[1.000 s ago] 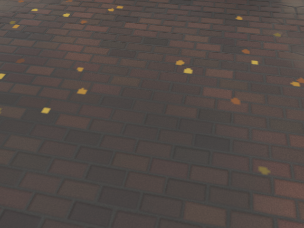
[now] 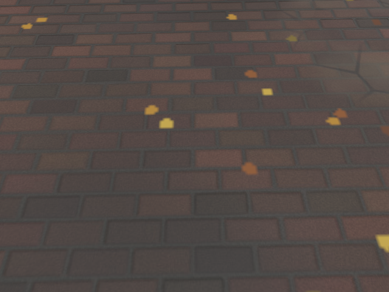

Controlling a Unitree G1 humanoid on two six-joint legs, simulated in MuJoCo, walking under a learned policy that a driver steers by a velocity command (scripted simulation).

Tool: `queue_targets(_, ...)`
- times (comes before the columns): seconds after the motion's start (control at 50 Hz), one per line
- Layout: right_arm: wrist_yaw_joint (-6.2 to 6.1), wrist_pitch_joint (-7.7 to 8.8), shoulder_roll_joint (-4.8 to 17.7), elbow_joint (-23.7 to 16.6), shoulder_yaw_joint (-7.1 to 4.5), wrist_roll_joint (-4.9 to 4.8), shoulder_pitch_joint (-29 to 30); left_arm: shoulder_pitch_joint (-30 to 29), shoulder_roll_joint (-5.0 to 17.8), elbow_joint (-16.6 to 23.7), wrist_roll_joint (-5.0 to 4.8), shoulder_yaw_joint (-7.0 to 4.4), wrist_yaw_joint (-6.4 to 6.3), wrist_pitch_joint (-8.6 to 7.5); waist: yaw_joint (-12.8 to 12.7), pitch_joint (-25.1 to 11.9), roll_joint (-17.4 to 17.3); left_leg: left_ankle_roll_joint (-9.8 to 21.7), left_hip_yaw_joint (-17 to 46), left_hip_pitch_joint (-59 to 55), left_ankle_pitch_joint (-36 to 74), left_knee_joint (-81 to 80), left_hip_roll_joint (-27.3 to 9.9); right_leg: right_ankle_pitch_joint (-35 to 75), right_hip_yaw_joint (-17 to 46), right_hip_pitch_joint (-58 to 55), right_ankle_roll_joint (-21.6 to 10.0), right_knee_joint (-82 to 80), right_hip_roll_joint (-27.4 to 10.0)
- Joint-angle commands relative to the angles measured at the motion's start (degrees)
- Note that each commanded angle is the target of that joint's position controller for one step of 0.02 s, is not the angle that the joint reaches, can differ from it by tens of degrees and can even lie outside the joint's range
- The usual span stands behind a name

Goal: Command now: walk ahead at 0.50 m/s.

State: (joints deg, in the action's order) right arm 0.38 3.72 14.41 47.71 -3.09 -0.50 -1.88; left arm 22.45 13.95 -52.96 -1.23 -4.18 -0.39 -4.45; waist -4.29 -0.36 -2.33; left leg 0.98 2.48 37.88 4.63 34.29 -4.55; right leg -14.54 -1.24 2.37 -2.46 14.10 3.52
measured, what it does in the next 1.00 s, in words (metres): walks ahead: left foot, then right foot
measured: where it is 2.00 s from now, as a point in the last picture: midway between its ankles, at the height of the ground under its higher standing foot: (211, 204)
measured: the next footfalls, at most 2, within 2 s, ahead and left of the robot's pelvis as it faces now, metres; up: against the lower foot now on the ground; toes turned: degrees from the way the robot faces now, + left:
left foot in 0.12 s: +0.24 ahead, +0.14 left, +0.00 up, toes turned +1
right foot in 0.66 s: +0.54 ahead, -0.10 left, +0.00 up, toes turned -2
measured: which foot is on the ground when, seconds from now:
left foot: up 0.00-0.10, down 0.12-0.66, up 0.68-1.00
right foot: down 0.00-0.14, up 0.16-0.64, down 0.66-1.00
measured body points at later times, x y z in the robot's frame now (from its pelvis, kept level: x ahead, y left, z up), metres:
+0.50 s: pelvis +0.27 +0.05 +0.00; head +0.30 +0.05 +0.45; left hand +0.46 +0.29 -0.10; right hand +0.26 -0.22 -0.13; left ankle +0.20 +0.14 -0.74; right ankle +0.47 -0.13 -0.69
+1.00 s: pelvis +0.55 -0.01 +0.00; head +0.56 -0.01 +0.45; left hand +0.55 +0.26 -0.13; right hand +0.71 -0.27 -0.11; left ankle +0.71 +0.18 -0.67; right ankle +0.50 -0.10 -0.74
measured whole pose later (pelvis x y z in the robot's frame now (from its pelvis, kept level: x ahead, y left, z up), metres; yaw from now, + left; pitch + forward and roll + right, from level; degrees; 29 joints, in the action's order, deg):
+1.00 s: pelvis +0.55 -0.01 +0.00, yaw +4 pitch +1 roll -2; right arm 0.1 3.2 15.6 52.0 -4.6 -1.2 -6.5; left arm 17.9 13.6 -56.3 0.7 -3.6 -0.1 -5.6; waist -2.9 0.7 -2.4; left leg 1.5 3.8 40.2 1.4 45.4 -6.6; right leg -10.5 -6.0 1.5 -3.3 11.3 3.4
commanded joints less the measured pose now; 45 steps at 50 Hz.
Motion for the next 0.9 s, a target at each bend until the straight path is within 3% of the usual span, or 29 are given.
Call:
queue_targets(0.02, 0.97, 0.95, 3.7, -5.1, -0.34, -0.27, 6.8, 0.3, 8.8, 1.0, -0.34, -1.94, -0.32, -0.57, 0.9, 4.1, 5.4, 1.4, -0.3, -1.6, -2.6, -3.6, 0.6, 13.9, 8.5, 0.6, -8.4, -2.9, -17.2)
queue_targets(0.06, 1.54, 1.53, 4.7, -5.1, -0.59, -0.37, 5.6, 0.4, 9.6, 0.2, -0.2, -2.24, -0.27, -0.04, 2.0, 2.9, 6.3, 2.9, -1.6, -5.3, -7.8, -5.4, 1.6, 19.2, 8.9, -2.5, -7.4, 0.6, -18.1)
queue_targets(0.08, 1.62, 1.73, 5.7, -4.3, -1.14, -0.34, 2.5, -0.5, 10.1, 0.3, -0.24, -2.29, -0.26, 0.3, 4.0, 0.9, 6.7, 3.8, -3.4, -10.9, -9.3, -6.8, 3.2, 27.1, 7.9, -2.7, -6.6, 4.6, -17.2)
queue_targets(0.1, 1.46, 1.79, 7.7, -1.8, -2.36, -0.17, -5.0, -1.1, 9.2, 0.4, -0.16, -1.91, -0.3, 0.55, 7.4, -3.6, 6.1, 5.3, -4.7, -21.9, -8.9, -7.4, 4.7, 35.3, 5.8, -0.9, -5.4, 12.8, -14.5)
queue_targets(0.12, 1.1, 1.92, 11.8, 0.8, -3.76, 0.35, -16.2, -1.7, 7.4, 1.7, 0.63, -1.05, -0.42, 0.6, 11.4, -11.7, 2.3, 8.9, 3.3, -39.6, -5.1, -5.3, -2.6, 28.2, 2.9, 8.6, -3.2, 28.4, -11.1)
queue_targets(0.14, 1.14, 1.49, 16.6, 2.4, -5.03, 0.33, -22.5, 4.6, 1.1, 2.1, 0.8, 1.05, 0.12, -0.46, 10.2, -20.2, -11.8, 18.3, 28.9, -61.3, -15.3, -10.1, -16.1, 0.3, 0.3, 32.0, 1.4, 50.5, -1.6)
queue_targets(0.16, 1.18, 1.22, 11.6, 2.6, -3.48, -0.18, -23.5, 3.3, 4.6, 1.2, 0.18, 0.25, 0.39, -1.69, 11.2, -21.9, -10.6, 18.5, 38.7, -61.9, -22.3, -16.2, -17.1, -17.7, 8.3, 38.5, 0.8, 57.9, -1.6)
queue_targets(0.18, 0.97, 1.33, 9.1, 1.6, -2.57, -0.3, -17.6, -1.9, 8.6, 2.6, -1.19, -0.92, 0.45, -2.37, 10.3, -12.8, -7.5, 15.6, 30.4, -54.6, -23.6, -17.4, -15.4, -13.8, 8.1, 43.2, -0.1, 60.1, -4.9)
queue_targets(0.2, 0.83, 1.4, 7.9, 0.3, -2.17, 0.0, -12.8, -5.5, 8.3, 3.3, -1.22, -0.9, 0.08, -2.44, 8.8, -7.7, -3.4, 13.8, 23.6, -46.1, -20.2, -18.8, -13.2, -8.4, 6.3, 42.0, -0.4, 57.8, -8.0)
queue_targets(0.22, 0.92, 1.52, 6.3, 0.0, -1.77, 0.45, -9.9, -7.6, 7.6, 3.6, -0.37, -1.12, -0.41, -2.2, 7.4, -3.8, -1.3, 13.0, 19.1, -38.8, -15.7, -20.8, -11.2, -4.9, 5.4, 40.1, -0.2, 54.0, -9.7)
queue_targets(0.26, 1.01, 1.96, 4.7, 0.4, -1.29, 0.96, -8.5, -6.7, 5.5, 3.4, 0.16, -1.37, -0.85, -1.13, 4.7, -2.2, -2.9, 11.9, 13.9, -31.8, -10.2, -23.9, -8.5, -0.9, 5.6, 34.3, 0.1, 49.5, -11.5)
queue_targets(0.3, 0.79, 2.28, 5.5, 1.5, -1.57, 0.62, -10.2, -7.1, 3.9, 3.5, 0.4, -1.26, -0.85, -0.32, 4.0, -1.3, -2.4, 12.5, 10.7, -30.0, -5.7, -25.7, -8.2, 1.7, 4.9, 34.5, 0.9, 45.9, -11.9)
queue_targets(0.36, -0.15, 2.03, 7.2, 3.2, -1.97, 0.4, -13.1, -12.9, 3.4, 5.3, 1.0, -1.18, -0.68, -0.11, 4.8, 0.7, -1.2, 12.2, 7.1, -30.7, -1.1, -26.9, -7.6, 10.1, 4.4, 37.7, 2.2, 36.2, -11.7)
queue_targets(0.44, -0.52, 1.78, 7.8, 5.0, -1.92, -0.11, -16.4, -20.5, 2.3, 7.0, 0.62, -0.41, 0.32, -0.35, 7.0, 2.7, -1.4, 10.3, 2.3, -30.1, -1.9, -27.6, -5.3, 20.7, 2.3, 33.7, 2.1, 23.2, -9.5)
queue_targets(0.52, -0.59, 1.17, 8.2, 7.5, -2.03, -0.51, -20.5, -27.3, 2.9, 9.1, 0.04, 0.11, 1.53, -0.57, 9.0, 5.1, -1.0, 10.3, 2.6, -36.2, -2.9, -26.1, -7.8, 20.0, 2.2, 34.7, 1.3, 17.5, -8.4)
queue_targets(0.56, -0.92, 0.58, 9.0, 8.2, -2.41, -0.56, -21.2, -29.1, 3.5, 10.2, 0.02, 0.17, 2.2, -0.93, 8.7, 5.4, -1.0, 9.9, 3.4, -40.3, -0.4, -23.8, -9.9, 16.2, 2.4, 35.3, 0.2, 15.6, -8.1)
queue_targets(0.6, -1.26, 0.03, 9.7, 8.5, -2.77, -0.69, -20.6, -27.0, 5.0, 10.0, -0.01, -0.26, 2.52, -1.2, 6.8, 3.9, -2.0, 8.8, 3.2, -42.7, 7.4, -20.1, -10.6, 11.7, 1.5, 30.8, -1.2, 14.1, -6.8)
queue_targets(0.62, -1.32, -0.23, 10.2, 8.2, -2.88, -0.7, -19.4, -23.1, 6.4, 9.0, 0.1, -0.93, 2.44, -1.32, 4.3, 1.3, -2.7, 8.0, 2.2, -42.5, 16.7, -15.5, -9.7, 10.5, -0.3, 24.1, -2.2, 13.3, -5.0)
queue_targets(0.64, -1.31, -0.52, 9.1, 7.9, -2.5, -0.59, -18.7, -14.5, 8.7, 6.1, 0.31, -2.23, 2.13, -1.29, 0.3, -3.9, -1.9, 6.7, 0.1, -39.9, 22.8, -6.1, -6.9, 11.4, -1.5, 12.1, -3.8, 12.6, -3.6)
queue_targets(0.66, -1.33, -0.58, 7.4, 6.5, -1.66, 0.23, -18.4, -3.2, 12.4, 3.5, 1.04, -3.44, 1.64, -1.29, -3.6, -12.3, 2.3, 4.8, -2.2, -28.7, 12.1, 10.1, -3.6, 13.8, 7.2, -6.5, -7.3, 15.2, -11.3)
queue_targets(0.68, -0.67, 0.58, 0.5, 6.1, 0.54, 0.41, -25.0, 2.3, 16.9, 1.9, 0.97, -4.44, 1.71, -1.0, -1.4, -20.4, 16.7, 0.4, -3.8, -5.1, -21.1, 31.6, 6.8, 3.2, 33.2, -27.4, -16.6, 10.3, -24.8)
queue_targets(0.7, -0.35, 1.93, 4.4, 6.9, -0.29, -0.41, -22.8, 2.3, 11.6, 2.0, 0.59, -2.78, 1.74, -0.81, -2.6, -21.2, 14.7, 1.2, 4.0, 1.8, -37.4, 39.0, 6.4, -2.4, 41.5, -27.5, -16.2, 4.5, -25.3)
queue_targets(0.72, -0.15, 2.79, 8.2, 5.2, -1.39, -1.85, -17.3, -3.3, 9.4, 2.9, 0.46, -1.93, 1.57, -0.95, -1.7, -12.4, 11.9, 2.1, 3.7, 6.0, -33.6, 41.0, 3.2, -2.1, 33.4, -19.9, -13.4, 3.2, -23.6)
queue_targets(0.74, -0.44, 3.03, 8.2, 4.5, -1.44, -2.02, -14.0, -8.2, 8.1, 4.1, 0.74, -1.41, 1.51, -1.04, -0.1, -7.3, 7.5, 2.2, 2.1, 4.6, -28.2, 38.7, 0.1, 2.3, 26.5, -11.0, -11.8, 1.7, -21.4)
queue_targets(0.76, -0.82, 2.83, 7.6, 4.3, -1.75, -1.25, -12.3, -11.2, 6.5, 4.3, 1.16, -0.96, 1.7, -1.17, 1.5, -3.4, 5.3, 1.9, 1.3, 2.5, -24.7, 35.2, -1.6, 6.9, 21.6, -3.4, -11.0, -0.3, -19.3)
queue_targets(0.78, -1.03, 2.17, 6.7, 4.5, -1.99, -0.84, -13.1, -12.5, 5.3, 4.2, 1.67, -0.54, 1.82, -1.45, 3.5, -2.3, 6.5, 1.8, 1.7, -1.2, -22.4, 32.5, -3.2, 9.4, 18.2, 1.4, -10.2, -2.0, -17.6)
queue_targets(0.82, -1.05, 0.81, 4.0, 5.2, -1.8, -0.84, -14.9, -12.2, 5.1, 3.3, 1.63, -0.48, 1.9, -1.77, 5.1, -1.6, 7.3, 1.3, 1.3, -4.3, -20.5, 29.3, -3.9, 11.0, 14.2, 5.5, -10.3, -4.9, -16.6)
queue_targets(0.9, -0.97, -0.36, 4.0, 3.4, -2.02, -0.66, -9.2, -9.2, 7.6, 1.2, 2.03, -1.12, 0.56, -2.13, 4.3, 1.8, 5.8, 0.2, 2.3, 1.7, -9.8, 20.4, -4.2, 14.0, 7.8, 5.8, -9.8, -8.2, -16.7)
Over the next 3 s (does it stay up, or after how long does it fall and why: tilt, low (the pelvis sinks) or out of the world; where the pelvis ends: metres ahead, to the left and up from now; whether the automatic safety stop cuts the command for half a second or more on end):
stays up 0.96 0.11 0.00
